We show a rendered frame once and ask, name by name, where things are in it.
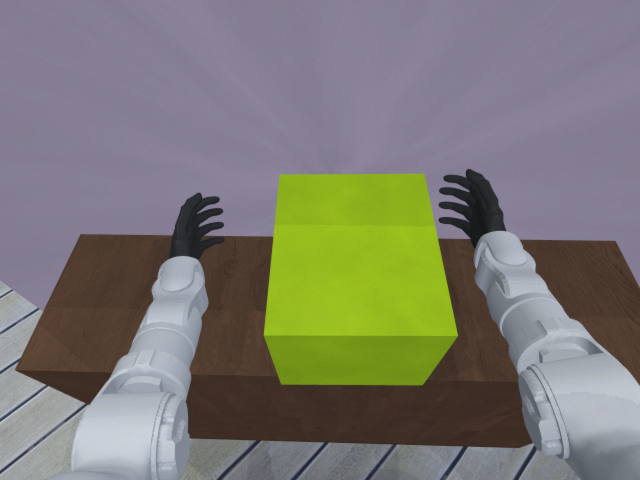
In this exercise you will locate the left robot forearm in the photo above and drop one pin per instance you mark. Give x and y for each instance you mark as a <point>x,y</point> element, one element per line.
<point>165,343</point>

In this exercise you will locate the robot left upper arm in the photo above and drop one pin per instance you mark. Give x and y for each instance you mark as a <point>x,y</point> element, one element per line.
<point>132,436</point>

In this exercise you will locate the carton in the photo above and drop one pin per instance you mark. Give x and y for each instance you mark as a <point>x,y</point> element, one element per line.
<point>357,289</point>

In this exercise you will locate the pedestal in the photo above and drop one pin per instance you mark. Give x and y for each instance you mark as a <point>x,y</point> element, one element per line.
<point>471,398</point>

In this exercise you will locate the right robot hand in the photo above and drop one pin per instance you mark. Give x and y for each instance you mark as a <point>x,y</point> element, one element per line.
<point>483,211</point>

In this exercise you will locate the left robot hand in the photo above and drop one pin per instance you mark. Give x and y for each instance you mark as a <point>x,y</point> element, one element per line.
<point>187,234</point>

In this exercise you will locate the right robot forearm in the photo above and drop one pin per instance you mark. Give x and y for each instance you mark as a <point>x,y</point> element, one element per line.
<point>529,317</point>

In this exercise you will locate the robot right upper arm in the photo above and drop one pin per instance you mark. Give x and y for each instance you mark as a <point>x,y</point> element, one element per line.
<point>586,411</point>

